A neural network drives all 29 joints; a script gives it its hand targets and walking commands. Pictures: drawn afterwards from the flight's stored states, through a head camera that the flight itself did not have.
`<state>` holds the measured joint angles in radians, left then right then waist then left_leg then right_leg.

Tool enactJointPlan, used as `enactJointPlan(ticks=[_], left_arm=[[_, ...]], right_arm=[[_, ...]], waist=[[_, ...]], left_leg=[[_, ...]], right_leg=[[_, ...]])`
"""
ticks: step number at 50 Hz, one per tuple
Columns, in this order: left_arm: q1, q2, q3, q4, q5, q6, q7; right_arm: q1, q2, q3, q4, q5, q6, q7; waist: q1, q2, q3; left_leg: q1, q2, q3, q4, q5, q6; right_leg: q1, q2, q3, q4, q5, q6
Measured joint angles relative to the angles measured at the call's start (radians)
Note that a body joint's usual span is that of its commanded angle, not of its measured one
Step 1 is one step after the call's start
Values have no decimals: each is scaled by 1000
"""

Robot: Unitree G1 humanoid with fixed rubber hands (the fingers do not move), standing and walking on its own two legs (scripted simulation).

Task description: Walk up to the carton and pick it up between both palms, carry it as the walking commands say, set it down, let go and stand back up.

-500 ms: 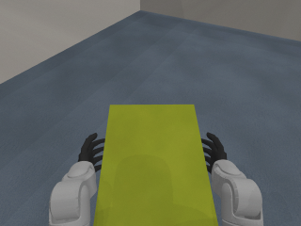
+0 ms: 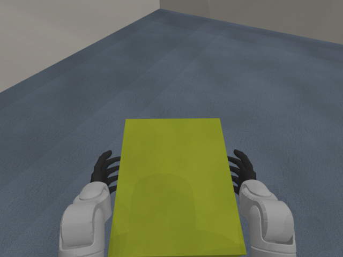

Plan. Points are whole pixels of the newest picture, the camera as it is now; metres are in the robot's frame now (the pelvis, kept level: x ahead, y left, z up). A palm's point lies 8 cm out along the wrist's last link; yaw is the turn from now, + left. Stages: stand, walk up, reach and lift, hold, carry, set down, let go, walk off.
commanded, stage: carry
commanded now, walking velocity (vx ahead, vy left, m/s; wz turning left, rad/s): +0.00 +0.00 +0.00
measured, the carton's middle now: (173, 196) +0.26 +0.00 -0.01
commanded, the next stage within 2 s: none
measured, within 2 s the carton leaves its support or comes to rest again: neither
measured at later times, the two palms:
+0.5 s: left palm (100, 189) +0.24 +0.15 +0.08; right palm (246, 187) +0.24 -0.15 +0.08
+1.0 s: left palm (91, 187) +0.23 +0.17 +0.09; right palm (244, 195) +0.21 -0.14 +0.09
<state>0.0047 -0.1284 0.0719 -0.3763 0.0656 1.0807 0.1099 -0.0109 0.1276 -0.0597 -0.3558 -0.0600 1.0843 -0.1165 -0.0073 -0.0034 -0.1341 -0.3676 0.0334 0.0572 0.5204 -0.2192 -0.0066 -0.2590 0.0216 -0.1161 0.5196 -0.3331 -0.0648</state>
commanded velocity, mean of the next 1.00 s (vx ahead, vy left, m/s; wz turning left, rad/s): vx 0.00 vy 0.07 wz -0.20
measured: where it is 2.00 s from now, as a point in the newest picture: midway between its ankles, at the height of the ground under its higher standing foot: outside the picture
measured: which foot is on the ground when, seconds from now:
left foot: down 0.00-1.00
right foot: down 0.00-1.00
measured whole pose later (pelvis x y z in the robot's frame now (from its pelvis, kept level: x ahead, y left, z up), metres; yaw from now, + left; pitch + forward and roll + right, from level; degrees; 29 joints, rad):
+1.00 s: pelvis +0.00 +0.03 -0.01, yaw -4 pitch +4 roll +1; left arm 0.06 -0.13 0.05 -0.57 0.03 1.15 0.13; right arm 0.05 0.13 -0.04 -0.55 -0.03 1.16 -0.14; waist 0.00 -0.01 -0.13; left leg -0.39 0.03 0.14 0.58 -0.26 0.02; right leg -0.33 0.00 -0.03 0.61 -0.36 -0.03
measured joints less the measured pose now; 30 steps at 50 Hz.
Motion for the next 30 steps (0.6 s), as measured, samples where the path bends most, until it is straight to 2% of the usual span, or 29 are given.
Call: enactJointPlan(ticks=[30], left_arm=[[4, 0, 0, 4, -1, -8, 1]], right_arm=[[0, 0, 0, 6, 0, -8, 1]], waist=[[1, 0, 5]], left_leg=[[3, 1, -2, -7, 11, 0]], right_leg=[[3, 1, -3, -5, 9, -1]])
